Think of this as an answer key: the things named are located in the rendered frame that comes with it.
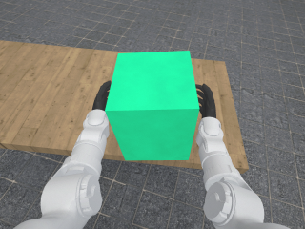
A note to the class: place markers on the left robot hand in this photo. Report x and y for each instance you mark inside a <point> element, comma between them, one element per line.
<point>101,99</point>

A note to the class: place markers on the left robot upper arm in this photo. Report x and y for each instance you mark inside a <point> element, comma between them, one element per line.
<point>67,202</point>

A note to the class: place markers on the right robot upper arm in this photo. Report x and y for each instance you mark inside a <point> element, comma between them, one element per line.
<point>229,206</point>

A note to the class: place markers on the table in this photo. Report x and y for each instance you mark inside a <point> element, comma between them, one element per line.
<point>46,92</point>

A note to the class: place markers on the left robot forearm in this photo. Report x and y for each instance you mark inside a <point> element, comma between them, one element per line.
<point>89,148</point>

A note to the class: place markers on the carton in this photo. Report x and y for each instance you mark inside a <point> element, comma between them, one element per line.
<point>153,106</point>

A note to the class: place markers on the right robot forearm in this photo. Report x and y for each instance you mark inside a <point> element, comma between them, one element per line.
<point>214,157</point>

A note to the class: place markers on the right robot hand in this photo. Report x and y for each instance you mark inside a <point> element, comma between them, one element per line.
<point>207,108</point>

